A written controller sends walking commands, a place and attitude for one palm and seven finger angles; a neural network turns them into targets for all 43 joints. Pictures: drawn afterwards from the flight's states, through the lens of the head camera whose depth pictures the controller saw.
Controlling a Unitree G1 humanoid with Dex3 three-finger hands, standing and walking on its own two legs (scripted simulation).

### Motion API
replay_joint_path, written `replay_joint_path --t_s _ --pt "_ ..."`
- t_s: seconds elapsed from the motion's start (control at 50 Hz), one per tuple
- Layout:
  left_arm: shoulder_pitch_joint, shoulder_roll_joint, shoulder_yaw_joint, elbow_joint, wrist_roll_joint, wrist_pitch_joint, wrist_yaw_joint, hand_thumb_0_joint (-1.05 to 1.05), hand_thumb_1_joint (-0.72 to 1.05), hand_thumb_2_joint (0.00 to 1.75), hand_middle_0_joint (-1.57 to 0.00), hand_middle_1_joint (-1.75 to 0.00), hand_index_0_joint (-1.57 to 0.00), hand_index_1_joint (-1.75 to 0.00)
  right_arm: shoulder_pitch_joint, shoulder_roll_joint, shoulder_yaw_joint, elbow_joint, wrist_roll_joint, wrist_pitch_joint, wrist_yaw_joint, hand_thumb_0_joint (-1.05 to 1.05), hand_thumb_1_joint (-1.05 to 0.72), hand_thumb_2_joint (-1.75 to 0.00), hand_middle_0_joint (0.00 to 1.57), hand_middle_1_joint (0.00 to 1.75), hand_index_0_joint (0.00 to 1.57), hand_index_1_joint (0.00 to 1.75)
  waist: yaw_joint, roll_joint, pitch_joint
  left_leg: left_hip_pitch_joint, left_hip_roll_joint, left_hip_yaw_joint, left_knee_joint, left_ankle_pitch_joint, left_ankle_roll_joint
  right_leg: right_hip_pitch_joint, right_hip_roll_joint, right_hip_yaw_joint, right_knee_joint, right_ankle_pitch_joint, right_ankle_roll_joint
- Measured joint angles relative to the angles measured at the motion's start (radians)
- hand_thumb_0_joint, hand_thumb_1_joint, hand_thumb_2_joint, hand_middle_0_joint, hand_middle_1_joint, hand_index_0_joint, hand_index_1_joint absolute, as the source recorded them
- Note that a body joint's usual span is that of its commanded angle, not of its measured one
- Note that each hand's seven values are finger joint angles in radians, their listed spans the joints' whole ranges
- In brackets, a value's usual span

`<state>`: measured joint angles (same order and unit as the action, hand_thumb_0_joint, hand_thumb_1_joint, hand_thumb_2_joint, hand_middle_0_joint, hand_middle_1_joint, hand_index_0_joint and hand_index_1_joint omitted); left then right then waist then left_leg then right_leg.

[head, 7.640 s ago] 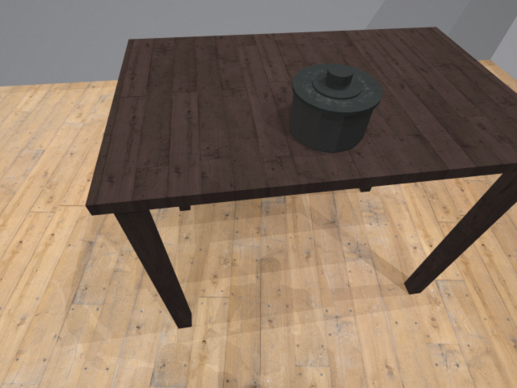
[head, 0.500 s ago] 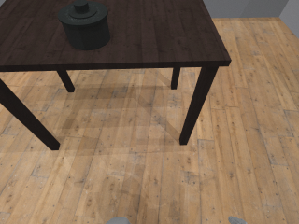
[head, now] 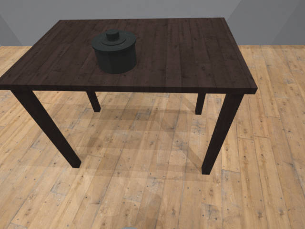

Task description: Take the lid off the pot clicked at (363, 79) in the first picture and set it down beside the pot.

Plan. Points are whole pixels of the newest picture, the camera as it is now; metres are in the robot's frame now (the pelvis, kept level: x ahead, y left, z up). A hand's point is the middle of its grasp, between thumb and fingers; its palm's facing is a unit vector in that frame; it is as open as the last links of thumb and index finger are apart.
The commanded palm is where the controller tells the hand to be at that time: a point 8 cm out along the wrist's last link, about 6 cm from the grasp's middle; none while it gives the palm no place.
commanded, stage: take the last steps up to it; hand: left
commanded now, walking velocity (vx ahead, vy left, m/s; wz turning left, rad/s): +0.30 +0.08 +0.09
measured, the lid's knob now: (112, 34) +0.75 +0.22 +0.16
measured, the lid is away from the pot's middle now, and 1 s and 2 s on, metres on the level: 0.00 0.00 0.00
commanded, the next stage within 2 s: come to a stop and stand still in 0.50 s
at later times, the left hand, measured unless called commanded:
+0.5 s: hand (77, 222) +0.17 +0.27 -0.17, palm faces +0.11 -0.97 -0.20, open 7.4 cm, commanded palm none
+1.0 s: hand (91, 173) +0.32 +0.27 -0.16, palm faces +0.03 -0.97 -0.24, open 7.3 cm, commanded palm none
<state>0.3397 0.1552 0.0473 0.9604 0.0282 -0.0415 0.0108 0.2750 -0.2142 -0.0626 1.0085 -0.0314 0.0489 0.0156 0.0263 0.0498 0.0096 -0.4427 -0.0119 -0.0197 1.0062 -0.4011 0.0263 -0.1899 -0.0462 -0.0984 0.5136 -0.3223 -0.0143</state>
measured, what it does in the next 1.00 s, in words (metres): walks ahead: left foot, then right foot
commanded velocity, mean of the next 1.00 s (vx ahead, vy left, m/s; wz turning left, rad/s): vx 0.05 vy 0.03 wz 0.00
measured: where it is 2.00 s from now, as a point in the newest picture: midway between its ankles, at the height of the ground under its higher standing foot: outside the picture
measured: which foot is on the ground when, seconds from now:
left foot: up 0.00-0.28, down 0.30-0.70, up 0.72-1.00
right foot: down 0.00-0.30, up 0.32-0.66, down 0.68-1.00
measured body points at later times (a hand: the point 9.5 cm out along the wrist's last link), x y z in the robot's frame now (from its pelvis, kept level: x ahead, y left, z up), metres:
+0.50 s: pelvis +0.16 +0.08 +0.00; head +0.19 +0.09 +0.45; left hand +0.16 +0.32 -0.16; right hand +0.23 -0.15 -0.15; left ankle +0.17 +0.18 -0.74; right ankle +0.15 -0.03 -0.66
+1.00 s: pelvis +0.24 +0.08 +0.00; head +0.29 +0.08 +0.45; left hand +0.32 +0.32 -0.15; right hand +0.29 -0.15 -0.16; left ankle +0.23 +0.22 -0.70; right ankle +0.30 -0.03 -0.74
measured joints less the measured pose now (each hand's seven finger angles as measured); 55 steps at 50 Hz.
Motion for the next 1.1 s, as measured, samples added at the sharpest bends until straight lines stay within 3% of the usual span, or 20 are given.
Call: replay_joint_path --t_s 0.06,0.12,0.26,0.3,0.36,0.4,0.44,0.56,0.64,0.68,0.76,0.84,0.9,0.98,1.06,1.1 --pt "0.05 -0.018 -0.003 0.043 0.0 -0.008 0.002 0.01 0.9 0.9 -0.2 -0.29 -0.2 -0.3 -0.003 -0.006 -0.01 -0.007 0.0 -0.011 0.009 0.01 -0.91 -0.9 0.2 0.3 0.2 0.3 -0.01 -0.017 -0.001 -0.072 0.038 0.023 0.037 0.106 -0.019 0.063 -0.019 -0.002 -0.094 0.028 0.015" --pt "0.085 -0.029 -0.007 0.079 0.0 -0.015 0.001 0.01 0.9 0.9 -0.2 -0.29 -0.2 -0.3 -0.013 -0.005 -0.015 -0.015 0.003 -0.021 0.014 0.01 -0.91 -0.9 0.2 0.3 0.2 0.3 -0.009 -0.035 0.008 -0.106 0.069 0.038 -0.032 0.171 -0.028 0.116 -0.039 -0.012 -0.158 0.035 0.028" --pt "0.126 -0.035 -0.008 0.131 0.004 -0.014 0.001 0.01 0.9 0.9 -0.2 -0.29 -0.2 -0.3 -0.077 0.016 -0.003 -0.023 0.008 -0.048 0.023 0.01 -0.91 -0.9 0.2 0.3 0.2 0.3 0.03 -0.067 0.046 -0.032 0.073 0.098 -0.338 0.197 -0.017 0.192 -0.08 -0.033 -0.155 -0.042 0.085" --pt "0.145 -0.035 -0.003 0.138 0.001 -0.008 0.001 0.01 0.9 0.9 -0.2 -0.29 -0.2 -0.3 -0.089 0.018 0.007 -0.039 0.005 -0.072 0.019 0.01 -0.91 -0.9 0.2 0.3 0.2 0.3 0.034 -0.064 0.049 0.047 0.062 0.114 -0.44 0.202 -0.002 0.169 -0.092 -0.029 -0.042 -0.116 0.088" --pt "0.102 -0.013 0.003 0.151 -0.01 0.022 0.001 0.01 0.9 0.9 -0.2 -0.29 -0.2 -0.3 -0.114 0.05 0.015 -0.047 0.001 -0.104 -0.006 0.0 -0.91 -0.9 0.2 0.3 0.2 0.3 0.016 -0.093 0.079 0.051 0.042 0.129 -0.358 0.139 0.006 -0.005 -0.086 0.049 0.404 -0.195 0.025" --pt "0.06 0.003 0.007 0.144 -0.014 0.029 0.004 0.01 0.9 0.9 -0.2 -0.29 -0.2 -0.3 -0.103 0.071 0.024 -0.043 0.003 -0.109 -0.018 0.0 -0.91 -0.9 0.2 0.3 0.2 0.3 0.014 -0.099 0.077 0.092 0.036 0.143 -0.382 0.126 0.005 -0.13 -0.064 0.064 0.621 -0.156 0.006" --pt "0.015 0.016 0.014 0.122 -0.011 0.029 0.002 0.01 0.9 0.9 -0.2 -0.29 -0.2 -0.3 -0.084 0.079 0.011 -0.039 0.011 -0.119 -0.038 -0.01 -0.93 -0.9 0.2 0.3 0.21 0.3 0.008 -0.102 0.067 0.144 0.024 0.155 -0.444 0.139 0.005 -0.225 -0.058 0.054 0.683 -0.099 0.005" --pt "-0.103 0.021 0.024 0.022 -0.005 0.03 -0.008 0.01 0.91 0.9 -0.19 -0.29 -0.2 -0.3 -0.014 0.055 0.016 -0.003 0.007 -0.111 -0.039 -0.01 -0.94 -0.9 0.2 0.3 0.21 0.3 -0.004 -0.087 0.027 0.269 -0.011 0.17 -0.605 0.163 0.013 -0.332 -0.066 0.017 0.45 0.011 0.022" --pt "-0.153 0.012 0.019 -0.018 -0.003 0.023 -0.013 0.01 0.91 0.9 -0.19 -0.29 -0.19 -0.3 0.025 0.051 0.02 0.019 0.003 -0.096 -0.037 -0.01 -0.93 -0.9 0.2 0.3 0.2 0.3 -0.029 -0.059 0.026 0.315 -0.01 0.162 -0.598 0.118 -0.001 -0.271 -0.053 0.009 0.219 0.05 0.022" --pt "-0.163 0.014 0.01 -0.028 -0.003 0.009 -0.01 0.01 0.91 0.9 -0.19 -0.29 -0.2 -0.3 0.043 0.056 0.026 0.031 0.005 -0.088 -0.04 0.0 -0.92 -0.9 0.2 0.3 0.2 0.3 -0.039 -0.055 0.029 0.319 -0.003 0.159 -0.535 0.062 -0.017 -0.199 -0.04 0.006 0.085 0.165 0.018" --pt "-0.19 -0.014 -0.015 -0.006 -0.009 -0.004 0.007 0.01 0.91 0.9 -0.2 -0.29 -0.2 -0.3 0.017 0.051 0.024 0.056 0.022 -0.049 -0.051 0.0 -0.92 -0.9 0.2 0.3 0.2 0.3 -0.055 -0.003 0.048 0.234 0.026 0.096 -0.307 -0.112 -0.044 -0.174 0.0 -0.016 0.095 0.082 -0.038" --pt "-0.209 -0.034 -0.02 -0.003 -0.005 0.023 0.025 0.01 0.9 0.9 -0.2 -0.29 -0.2 -0.3 -0.032 0.057 0.015 0.043 0.03 -0.018 -0.06 0.0 -0.91 -0.9 0.2 0.3 0.2 0.3 -0.045 -0.023 0.081 0.113 0.002 0.043 -0.09 -0.186 -0.056 -0.152 -0.004 -0.005 0.048 0.102 -0.043" --pt "-0.212 -0.032 -0.002 -0.015 -0.006 0.04 0.037 0.0 0.92 0.9 -0.2 -0.29 -0.2 -0.3 -0.064 0.054 0.007 0.016 0.028 -0.005 -0.057 0.0 -0.91 -0.9 0.2 0.3 0.2 0.3 -0.032 -0.037 0.096 0.051 0.0 0.023 -0.037 -0.157 -0.065 -0.147 -0.009 0.004 0.016 0.126 -0.036" --pt "-0.2 -0.001 0.006 -0.02 0.003 0.059 0.033 0.0 0.92 0.9 -0.2 -0.29 -0.2 -0.3 -0.096 0.049 0.001 -0.02 0.026 -0.005 -0.049 0.0 -0.91 -0.9 0.2 0.3 0.2 0.3 -0.023 -0.06 0.102 0.05 0.009 0.022 -0.133 -0.096 -0.069 -0.157 -0.017 0.021 0.007 0.145 -0.019" --pt "-0.169 0.029 0.014 -0.015 -0.003 0.077 0.026 0.0 0.91 0.9 -0.2 -0.29 -0.2 -0.3 -0.086 0.039 0.004 -0.05 0.022 -0.027 -0.042 0.0 -0.91 -0.9 0.2 0.3 0.2 0.3 -0.027 -0.068 0.083 0.158 0.023 0.029 -0.419 0.086 -0.057 -0.187 -0.014 0.027 0.064 0.128 0.01" --pt "-0.164 0.047 0.019 -0.008 -0.01 0.092 0.024 0.0 0.91 0.9 -0.2 -0.29 -0.2 -0.3 -0.074 0.047 0.007 -0.05 0.012 -0.029 -0.041 0.0 -0.91 -0.9 0.2 0.3 0.2 0.3 -0.028 -0.086 0.078 0.154 0.013 0.03 -0.417 0.117 -0.03 -0.214 -0.013 0.048 0.146 0.017 0.019"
